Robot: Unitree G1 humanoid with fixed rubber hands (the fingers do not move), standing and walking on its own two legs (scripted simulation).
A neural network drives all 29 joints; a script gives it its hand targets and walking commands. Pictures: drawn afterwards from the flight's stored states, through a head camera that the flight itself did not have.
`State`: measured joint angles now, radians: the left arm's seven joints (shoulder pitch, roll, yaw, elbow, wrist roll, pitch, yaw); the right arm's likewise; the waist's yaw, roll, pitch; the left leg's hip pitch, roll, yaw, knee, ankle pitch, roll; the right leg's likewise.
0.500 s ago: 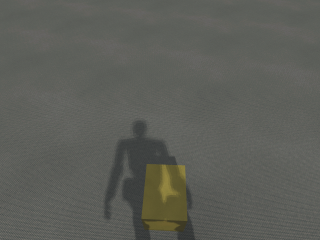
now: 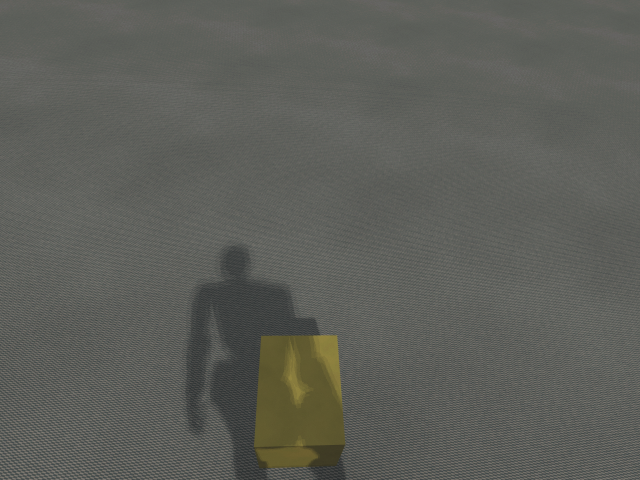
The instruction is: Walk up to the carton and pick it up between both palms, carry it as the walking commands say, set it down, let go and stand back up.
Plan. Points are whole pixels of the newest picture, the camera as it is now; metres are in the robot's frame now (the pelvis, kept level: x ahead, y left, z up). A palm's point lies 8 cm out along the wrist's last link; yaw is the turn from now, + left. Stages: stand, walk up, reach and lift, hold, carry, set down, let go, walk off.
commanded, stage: walk up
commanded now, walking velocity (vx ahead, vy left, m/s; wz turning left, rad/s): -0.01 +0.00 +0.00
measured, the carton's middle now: (298, 401) +0.44 +0.02 -0.66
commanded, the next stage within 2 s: stand in 1.80 s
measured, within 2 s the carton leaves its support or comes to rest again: neither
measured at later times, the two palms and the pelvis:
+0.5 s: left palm out of the picture -0.04 +0.12 -0.14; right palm out of the picture -0.01 -0.29 -0.15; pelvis +0.01 -0.07 +0.00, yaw +0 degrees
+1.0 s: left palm out of the picture -0.04 +0.23 -0.11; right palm out of the picture +0.05 -0.29 -0.14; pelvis -0.01 -0.04 +0.01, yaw -2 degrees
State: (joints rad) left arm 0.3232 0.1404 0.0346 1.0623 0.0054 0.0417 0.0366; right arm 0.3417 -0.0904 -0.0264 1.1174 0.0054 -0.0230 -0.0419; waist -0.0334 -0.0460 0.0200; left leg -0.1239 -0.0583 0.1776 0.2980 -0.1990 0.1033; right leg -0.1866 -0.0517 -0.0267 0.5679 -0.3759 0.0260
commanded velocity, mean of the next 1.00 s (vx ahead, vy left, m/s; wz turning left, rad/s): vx -0.01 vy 0.05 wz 0.00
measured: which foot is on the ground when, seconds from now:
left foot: down 0.00-0.74, up 0.76-1.00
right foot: up 0.00-0.06, down 0.08-1.00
